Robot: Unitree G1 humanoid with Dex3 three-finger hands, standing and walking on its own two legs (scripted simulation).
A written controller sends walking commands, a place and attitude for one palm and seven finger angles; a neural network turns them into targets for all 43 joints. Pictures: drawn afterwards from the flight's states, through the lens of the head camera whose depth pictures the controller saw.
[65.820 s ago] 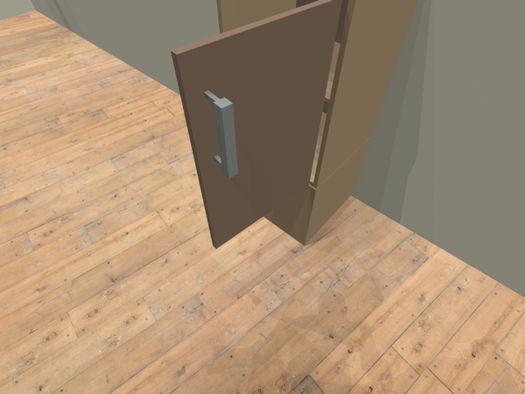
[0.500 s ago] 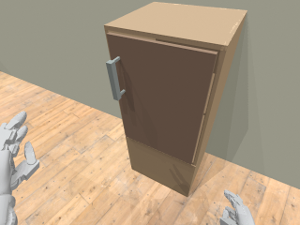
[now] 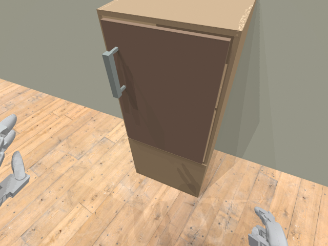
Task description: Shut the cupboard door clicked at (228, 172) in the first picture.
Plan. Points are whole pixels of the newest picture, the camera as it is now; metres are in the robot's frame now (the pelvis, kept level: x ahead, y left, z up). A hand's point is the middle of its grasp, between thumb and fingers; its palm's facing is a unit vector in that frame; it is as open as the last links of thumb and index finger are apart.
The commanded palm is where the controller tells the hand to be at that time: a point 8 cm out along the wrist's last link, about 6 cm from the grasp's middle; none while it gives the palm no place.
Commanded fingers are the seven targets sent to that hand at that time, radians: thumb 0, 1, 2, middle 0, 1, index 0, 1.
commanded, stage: step back with the hand held close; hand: left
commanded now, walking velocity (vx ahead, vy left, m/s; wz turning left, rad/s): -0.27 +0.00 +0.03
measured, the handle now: (116, 73) +0.65 +0.22 +0.08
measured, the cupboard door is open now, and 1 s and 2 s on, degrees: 0 0 0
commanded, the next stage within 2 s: stop stepping back and stand still in 0.84 s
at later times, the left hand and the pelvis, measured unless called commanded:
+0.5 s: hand out of the picture +0.08 +0.30 +0.16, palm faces +0.51 -0.73 -0.46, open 7.4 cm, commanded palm +0.02 +0.33 +0.18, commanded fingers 0.00 0.90 0.90 -0.20 -0.30 -0.20 -0.30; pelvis -0.09 +0.02 -0.01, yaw +5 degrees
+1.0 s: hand out of the picture -0.02 +0.32 +0.17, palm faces +0.50 -0.78 -0.37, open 7.4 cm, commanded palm -0.06 +0.35 +0.18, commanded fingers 0.00 0.90 0.90 -0.20 -0.30 -0.20 -0.30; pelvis -0.20 +0.05 -0.02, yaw +0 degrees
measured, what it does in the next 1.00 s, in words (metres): walks backwards: right foot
